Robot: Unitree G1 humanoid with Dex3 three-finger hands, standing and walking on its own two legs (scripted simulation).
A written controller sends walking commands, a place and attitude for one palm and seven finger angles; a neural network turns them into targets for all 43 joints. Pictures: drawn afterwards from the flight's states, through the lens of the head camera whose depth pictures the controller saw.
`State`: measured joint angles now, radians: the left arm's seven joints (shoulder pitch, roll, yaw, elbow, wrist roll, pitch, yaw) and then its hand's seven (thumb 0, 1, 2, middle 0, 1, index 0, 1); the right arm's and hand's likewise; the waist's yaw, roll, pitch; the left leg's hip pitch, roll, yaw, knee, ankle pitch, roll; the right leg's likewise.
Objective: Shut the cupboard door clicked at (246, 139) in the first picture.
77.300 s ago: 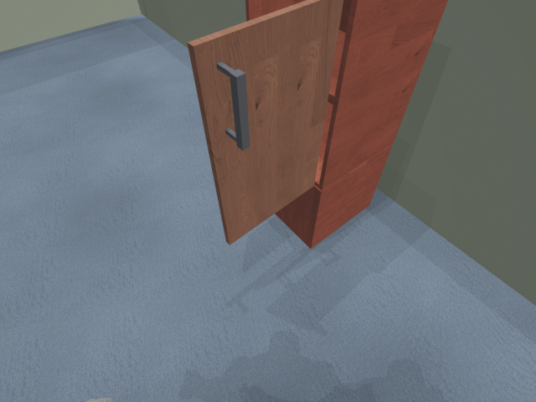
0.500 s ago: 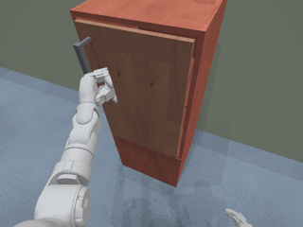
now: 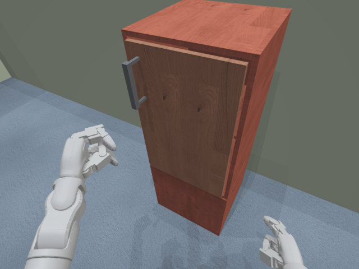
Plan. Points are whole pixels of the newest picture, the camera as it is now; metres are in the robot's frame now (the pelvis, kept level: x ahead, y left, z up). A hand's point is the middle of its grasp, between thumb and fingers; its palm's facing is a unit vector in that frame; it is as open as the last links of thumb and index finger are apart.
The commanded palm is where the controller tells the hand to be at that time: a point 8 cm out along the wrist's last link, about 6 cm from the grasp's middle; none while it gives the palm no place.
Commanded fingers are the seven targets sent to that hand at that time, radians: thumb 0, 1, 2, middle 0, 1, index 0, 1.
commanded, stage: draw the hand back to the body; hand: left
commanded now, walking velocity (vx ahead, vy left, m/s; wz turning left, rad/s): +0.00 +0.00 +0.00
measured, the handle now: (135, 83) +0.61 +0.19 +0.13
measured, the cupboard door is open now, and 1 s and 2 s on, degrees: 0 0 0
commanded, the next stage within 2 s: step back with the hand held close in 0.90 s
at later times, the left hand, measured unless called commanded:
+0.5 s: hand (40, 187) +0.21 +0.27 +0.15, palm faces +0.43 -0.81 -0.40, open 5.9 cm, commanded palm +0.16 +0.31 +0.17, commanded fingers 0.00 0.90 0.90 -0.20 -0.30 -0.20 -0.30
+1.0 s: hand (33, 183) +0.21 +0.28 +0.16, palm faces +0.46 -0.79 -0.41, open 7.4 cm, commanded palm +0.16 +0.31 +0.17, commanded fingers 0.00 0.90 0.90 -0.20 -0.30 -0.20 -0.30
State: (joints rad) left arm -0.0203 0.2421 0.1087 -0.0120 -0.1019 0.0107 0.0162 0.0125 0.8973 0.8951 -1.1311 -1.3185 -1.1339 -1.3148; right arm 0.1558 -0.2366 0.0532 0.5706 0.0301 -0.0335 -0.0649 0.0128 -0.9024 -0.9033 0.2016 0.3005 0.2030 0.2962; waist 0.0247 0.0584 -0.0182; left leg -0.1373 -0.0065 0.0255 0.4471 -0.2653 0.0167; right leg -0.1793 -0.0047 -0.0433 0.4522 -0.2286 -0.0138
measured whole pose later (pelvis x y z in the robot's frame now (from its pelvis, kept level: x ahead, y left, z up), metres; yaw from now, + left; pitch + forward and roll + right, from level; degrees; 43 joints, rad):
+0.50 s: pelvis +0.02 +0.01 +0.00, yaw +0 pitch -4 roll -1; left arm 0.44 0.34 0.32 -0.33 -0.07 -0.07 0.08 0.01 0.89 0.89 -0.47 -0.59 -0.47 -0.59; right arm 0.22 -0.24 0.02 0.63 0.01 -0.03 -0.07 0.02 -0.90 -0.90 0.20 0.30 0.20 0.30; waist 0.06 0.08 -0.02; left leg -0.07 -0.01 0.02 0.41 -0.28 0.02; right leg -0.10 0.00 -0.05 0.39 -0.23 0.00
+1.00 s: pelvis +0.03 +0.01 +0.00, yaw +0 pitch -3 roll -1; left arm 0.45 0.34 0.35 -0.37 -0.07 -0.07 0.10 0.01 0.89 0.89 -0.21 -0.31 -0.21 -0.30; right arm 0.20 -0.22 0.03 0.62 0.00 -0.06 -0.07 0.01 -0.90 -0.90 0.20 0.30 0.21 0.30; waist 0.07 0.08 -0.01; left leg -0.07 -0.01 0.02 0.41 -0.29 0.03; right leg -0.10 -0.01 -0.05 0.39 -0.24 0.00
